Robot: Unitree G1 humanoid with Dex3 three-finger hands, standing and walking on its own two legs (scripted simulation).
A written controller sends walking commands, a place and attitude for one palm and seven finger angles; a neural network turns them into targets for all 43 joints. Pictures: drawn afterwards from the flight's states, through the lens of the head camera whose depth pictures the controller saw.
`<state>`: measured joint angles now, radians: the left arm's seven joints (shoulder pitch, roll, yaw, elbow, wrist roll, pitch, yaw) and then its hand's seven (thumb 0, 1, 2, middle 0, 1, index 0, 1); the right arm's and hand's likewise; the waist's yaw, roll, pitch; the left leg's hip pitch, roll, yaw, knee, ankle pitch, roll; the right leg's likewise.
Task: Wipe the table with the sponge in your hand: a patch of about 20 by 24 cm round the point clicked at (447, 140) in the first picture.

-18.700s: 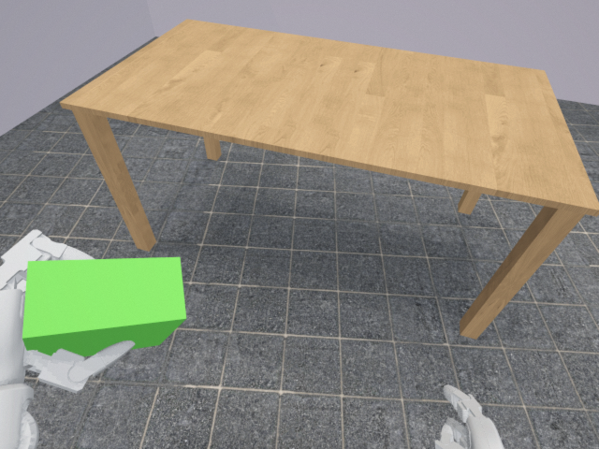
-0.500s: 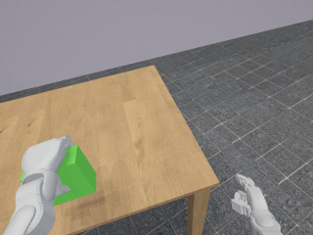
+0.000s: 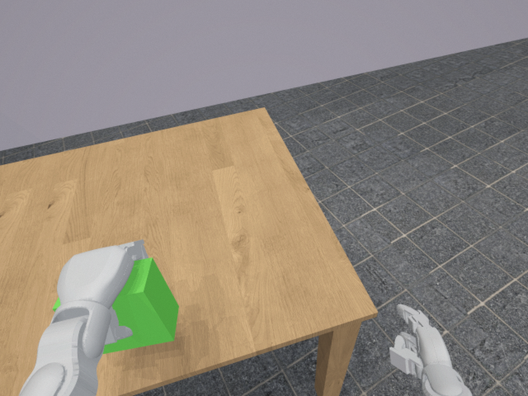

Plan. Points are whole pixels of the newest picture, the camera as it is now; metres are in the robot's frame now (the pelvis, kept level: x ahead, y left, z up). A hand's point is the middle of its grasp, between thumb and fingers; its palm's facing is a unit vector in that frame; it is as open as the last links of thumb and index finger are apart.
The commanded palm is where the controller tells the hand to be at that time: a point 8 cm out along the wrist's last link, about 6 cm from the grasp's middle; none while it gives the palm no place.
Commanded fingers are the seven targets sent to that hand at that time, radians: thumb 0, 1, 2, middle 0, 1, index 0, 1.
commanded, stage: move the sponge above the wiping area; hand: left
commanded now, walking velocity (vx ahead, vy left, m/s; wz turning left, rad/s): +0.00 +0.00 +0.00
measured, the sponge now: (129, 315) +0.20 +0.26 +0.01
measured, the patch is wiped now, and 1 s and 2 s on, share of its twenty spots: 0.00 0.00 0.00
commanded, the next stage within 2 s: none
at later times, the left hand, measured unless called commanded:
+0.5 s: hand (117, 295) +0.21 +0.27 +0.07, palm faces -0.01 -0.09 -1.00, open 10.5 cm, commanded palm +0.18 +0.27 +0.13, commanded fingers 0.00 0.10 1.30 -1.20 -1.60 -1.20 -1.60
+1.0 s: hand (117, 294) +0.21 +0.27 +0.06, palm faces +0.01 -0.08 -1.00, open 10.5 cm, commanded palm +0.18 +0.27 +0.11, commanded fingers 0.00 0.10 1.30 -1.20 -1.60 -1.20 -1.60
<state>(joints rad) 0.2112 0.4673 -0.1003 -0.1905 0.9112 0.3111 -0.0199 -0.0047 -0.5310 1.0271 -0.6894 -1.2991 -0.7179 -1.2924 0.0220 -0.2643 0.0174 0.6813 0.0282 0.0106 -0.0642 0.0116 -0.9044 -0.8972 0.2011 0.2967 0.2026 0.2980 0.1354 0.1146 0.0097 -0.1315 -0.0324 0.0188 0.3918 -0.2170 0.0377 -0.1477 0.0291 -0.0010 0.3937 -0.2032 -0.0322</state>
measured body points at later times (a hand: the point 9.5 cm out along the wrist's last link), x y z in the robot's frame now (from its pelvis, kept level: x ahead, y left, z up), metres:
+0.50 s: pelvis +0.00 +0.01 +0.00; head -0.01 -0.03 +0.45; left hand +0.21 +0.27 +0.12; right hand +0.26 -0.18 -0.08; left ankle +0.00 +0.10 -0.74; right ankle +0.01 -0.10 -0.74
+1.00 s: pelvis +0.00 -0.01 +0.00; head -0.01 -0.05 +0.45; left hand +0.21 +0.27 +0.11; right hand +0.24 -0.21 -0.09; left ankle +0.00 +0.10 -0.74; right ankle +0.01 -0.10 -0.74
